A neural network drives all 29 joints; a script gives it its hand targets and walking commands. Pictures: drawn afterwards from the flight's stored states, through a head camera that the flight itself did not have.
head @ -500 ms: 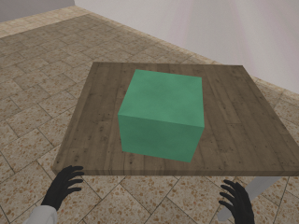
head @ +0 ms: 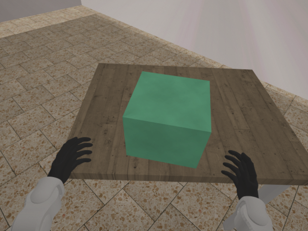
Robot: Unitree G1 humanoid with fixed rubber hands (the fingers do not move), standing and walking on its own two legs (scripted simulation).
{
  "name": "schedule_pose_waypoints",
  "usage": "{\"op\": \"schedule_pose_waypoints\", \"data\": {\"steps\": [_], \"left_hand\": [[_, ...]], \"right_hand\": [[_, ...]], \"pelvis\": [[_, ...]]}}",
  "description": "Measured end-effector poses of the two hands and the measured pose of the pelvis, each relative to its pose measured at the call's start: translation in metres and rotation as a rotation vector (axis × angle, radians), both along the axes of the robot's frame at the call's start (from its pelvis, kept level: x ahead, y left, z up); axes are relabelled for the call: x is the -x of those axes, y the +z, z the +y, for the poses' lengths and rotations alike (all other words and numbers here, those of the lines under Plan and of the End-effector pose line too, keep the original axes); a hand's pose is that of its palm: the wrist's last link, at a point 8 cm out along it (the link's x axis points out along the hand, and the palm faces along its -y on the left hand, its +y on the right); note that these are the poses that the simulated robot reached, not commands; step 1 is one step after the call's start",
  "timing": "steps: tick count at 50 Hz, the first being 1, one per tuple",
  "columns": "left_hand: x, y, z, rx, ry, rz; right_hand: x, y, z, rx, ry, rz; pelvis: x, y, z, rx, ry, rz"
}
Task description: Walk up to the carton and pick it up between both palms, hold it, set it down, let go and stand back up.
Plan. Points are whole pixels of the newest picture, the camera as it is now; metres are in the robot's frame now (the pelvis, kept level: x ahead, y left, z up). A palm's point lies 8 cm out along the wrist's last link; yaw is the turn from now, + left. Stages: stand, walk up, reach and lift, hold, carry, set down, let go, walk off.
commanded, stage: reach and lift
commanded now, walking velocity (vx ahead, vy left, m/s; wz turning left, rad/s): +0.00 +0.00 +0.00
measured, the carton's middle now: (168, 117) +0.46 -0.03 +0.05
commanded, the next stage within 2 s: none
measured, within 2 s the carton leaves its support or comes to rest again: neither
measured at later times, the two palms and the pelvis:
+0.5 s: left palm (73, 128) +0.34 +0.22 +0.11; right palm (247, 153) +0.30 -0.21 +0.10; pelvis -0.01 +0.00 +0.00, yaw -1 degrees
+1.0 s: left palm (83, 97) +0.41 +0.21 +0.15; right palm (243, 121) +0.37 -0.21 +0.13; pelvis -0.01 +0.00 +0.00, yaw +0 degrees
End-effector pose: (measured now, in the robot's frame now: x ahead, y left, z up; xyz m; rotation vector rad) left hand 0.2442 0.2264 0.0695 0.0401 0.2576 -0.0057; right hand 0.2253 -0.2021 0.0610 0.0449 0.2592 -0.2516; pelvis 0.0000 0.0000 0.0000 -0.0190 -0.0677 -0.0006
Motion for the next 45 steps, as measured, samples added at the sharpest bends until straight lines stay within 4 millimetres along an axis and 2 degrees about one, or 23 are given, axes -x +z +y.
{"op": "schedule_pose_waypoints", "data": {"steps": [18,45], "left_hand": [[-0.070,0.031,-0.004,0.008,-0.009,0.008],[-0.156,0.071,-0.015,-0.003,0.002,0.016]], "right_hand": [[-0.053,0.032,-0.008,0.000,0.005,-0.038],[-0.130,0.065,-0.013,-0.009,0.012,-0.032]], "pelvis": [[0.003,0.001,0.001,-0.002,-0.012,0.025],[0.009,-0.001,0.000,0.000,0.001,0.082]]}}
